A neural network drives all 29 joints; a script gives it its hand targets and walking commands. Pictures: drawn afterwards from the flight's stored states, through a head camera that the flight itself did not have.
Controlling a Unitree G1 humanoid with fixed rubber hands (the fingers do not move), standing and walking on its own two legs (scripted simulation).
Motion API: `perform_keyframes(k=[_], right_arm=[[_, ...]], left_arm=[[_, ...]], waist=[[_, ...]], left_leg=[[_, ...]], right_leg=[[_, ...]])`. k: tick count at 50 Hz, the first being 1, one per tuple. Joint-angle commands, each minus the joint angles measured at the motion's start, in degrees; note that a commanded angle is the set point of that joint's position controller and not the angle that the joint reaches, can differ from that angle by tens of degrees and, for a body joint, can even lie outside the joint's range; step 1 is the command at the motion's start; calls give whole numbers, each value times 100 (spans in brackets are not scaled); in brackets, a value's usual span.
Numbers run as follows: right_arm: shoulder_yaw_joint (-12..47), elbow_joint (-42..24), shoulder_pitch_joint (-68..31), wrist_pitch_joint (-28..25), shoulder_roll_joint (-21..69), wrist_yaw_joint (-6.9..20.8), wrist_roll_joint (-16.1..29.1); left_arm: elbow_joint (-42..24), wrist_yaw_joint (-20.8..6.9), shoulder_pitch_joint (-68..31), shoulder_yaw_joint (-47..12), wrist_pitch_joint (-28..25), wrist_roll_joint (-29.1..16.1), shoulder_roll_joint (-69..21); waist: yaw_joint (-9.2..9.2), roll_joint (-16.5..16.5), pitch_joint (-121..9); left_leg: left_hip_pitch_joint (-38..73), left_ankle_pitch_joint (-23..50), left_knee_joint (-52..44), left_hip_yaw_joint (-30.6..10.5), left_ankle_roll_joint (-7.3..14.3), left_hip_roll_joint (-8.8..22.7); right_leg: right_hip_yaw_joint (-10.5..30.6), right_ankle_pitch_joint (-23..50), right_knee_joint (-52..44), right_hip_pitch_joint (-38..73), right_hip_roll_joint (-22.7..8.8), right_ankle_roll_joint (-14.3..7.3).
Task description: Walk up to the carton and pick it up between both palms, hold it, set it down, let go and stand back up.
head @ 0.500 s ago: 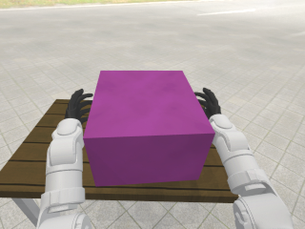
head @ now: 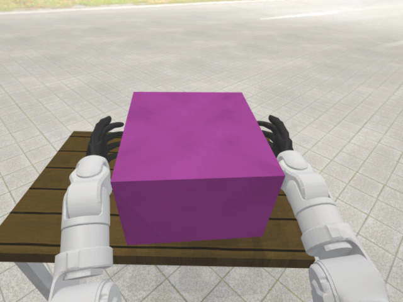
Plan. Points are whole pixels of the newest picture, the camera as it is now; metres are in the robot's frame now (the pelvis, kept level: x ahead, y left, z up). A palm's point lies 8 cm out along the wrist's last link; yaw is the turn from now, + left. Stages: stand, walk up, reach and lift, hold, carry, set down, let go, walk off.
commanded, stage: hold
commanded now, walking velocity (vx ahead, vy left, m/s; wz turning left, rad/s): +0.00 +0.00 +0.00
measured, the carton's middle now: (192, 158) +0.41 -0.01 +0.14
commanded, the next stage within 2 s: none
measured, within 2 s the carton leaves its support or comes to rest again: neither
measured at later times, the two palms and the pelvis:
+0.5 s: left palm (95, 158) +0.36 +0.18 +0.19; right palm (279, 153) +0.36 -0.18 +0.18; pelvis +0.00 +0.00 +0.00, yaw +0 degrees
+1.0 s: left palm (99, 158) +0.36 +0.17 +0.18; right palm (281, 153) +0.36 -0.18 +0.18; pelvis +0.00 +0.00 +0.00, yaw +0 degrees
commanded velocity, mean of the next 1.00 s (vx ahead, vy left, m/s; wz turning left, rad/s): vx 0.00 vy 0.00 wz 0.00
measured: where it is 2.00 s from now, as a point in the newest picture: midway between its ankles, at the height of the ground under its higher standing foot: outside the picture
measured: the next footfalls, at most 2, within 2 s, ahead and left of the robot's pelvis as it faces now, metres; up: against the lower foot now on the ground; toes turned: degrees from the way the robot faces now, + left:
none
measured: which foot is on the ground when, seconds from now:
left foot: down 0.00-1.00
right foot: down 0.00-1.00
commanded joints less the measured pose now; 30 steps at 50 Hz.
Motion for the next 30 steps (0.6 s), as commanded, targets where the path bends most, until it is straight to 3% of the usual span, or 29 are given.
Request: perform_keyframes(k=[1, 5, 12, 23, 26, 30], right_arm=[[2070, -2327, -4219, -379, 3802, 635, 567], [2072, -2241, -4213, -337, 3819, 603, 533], [2100, -2384, -4283, -350, 3871, 574, 553], [1942, -2193, -4419, -344, 3783, 681, 465], [2003, -2326, -4377, -390, 3770, 691, 498], [1925, -2080, -4299, -362, 3710, 704, 461]], left_arm=[[-898, -757, -3703, -3096, -335, -846, -3248], [-793, -798, -3661, -2978, -308, -784, -3160], [-873, -806, -3770, -3040, -316, -820, -3197], [-812, -759, -3938, -3139, -301, -857, -3287], [-831, -736, -3777, -3164, -310, -864, -3335], [-799, -747, -3791, -3069, -272, -796, -3303]], waist=[[-24, 140, -2157], [20, 13, -1980], [-8, 113, -2069], [-29, 255, -2052], [-21, 220, -2179], [-20, 239, -1966]], left_leg=[[742, 1779, -55, 253, -165, -316], [656, 1612, -114, 284, -107, -329], [643, 1691, -87, 277, -113, -340], [683, 1419, -152, 262, -179, -288], [799, 1754, -66, 235, -184, -275], [752, 1600, -131, 257, -202, -269]], right_leg=[[-148, 1580, -10, 648, 256, 175], [-127, 1584, -24, 631, 226, 212], [-130, 1737, 3, 667, 213, 211], [-172, 1019, -76, 385, 244, 115], [-183, 1287, -35, 433, 266, 117], [-193, 1081, -76, 376, 272, 102]])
